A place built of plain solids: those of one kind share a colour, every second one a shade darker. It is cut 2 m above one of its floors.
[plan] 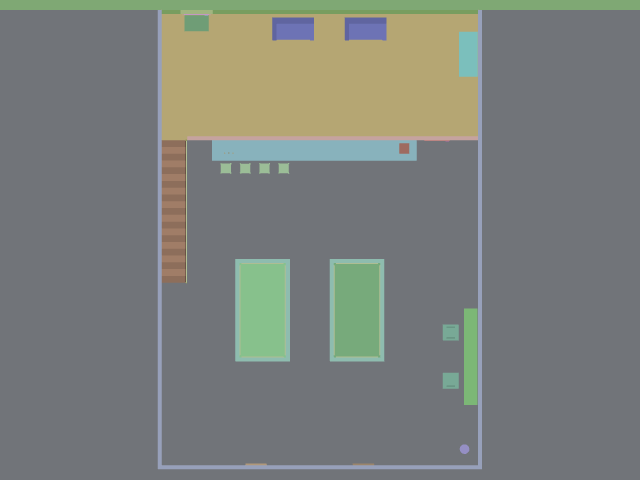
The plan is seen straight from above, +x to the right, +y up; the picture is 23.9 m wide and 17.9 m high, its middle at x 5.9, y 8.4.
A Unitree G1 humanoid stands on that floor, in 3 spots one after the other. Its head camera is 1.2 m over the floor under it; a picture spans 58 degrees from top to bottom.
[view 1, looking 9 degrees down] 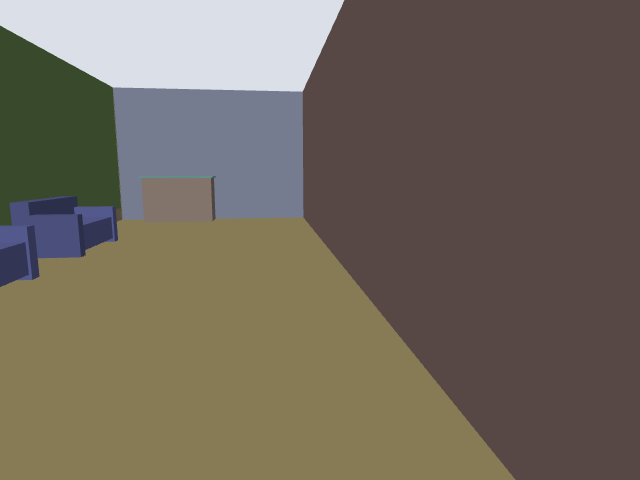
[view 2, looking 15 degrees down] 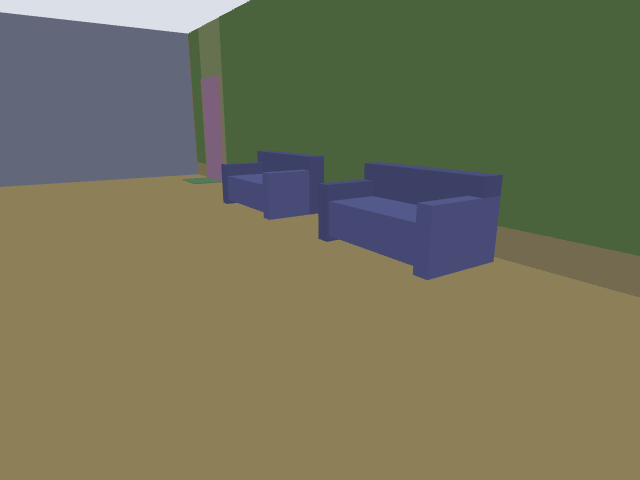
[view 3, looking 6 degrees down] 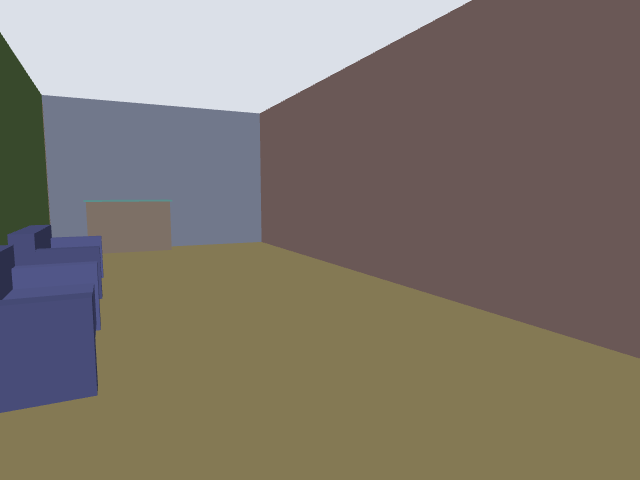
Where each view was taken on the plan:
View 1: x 0.45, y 13.22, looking -7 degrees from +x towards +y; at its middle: upper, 7.67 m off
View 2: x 10.59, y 13.32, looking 146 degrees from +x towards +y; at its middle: upper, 4.64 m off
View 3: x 1.30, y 15.73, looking -26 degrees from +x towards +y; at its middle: entrance_wall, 7.94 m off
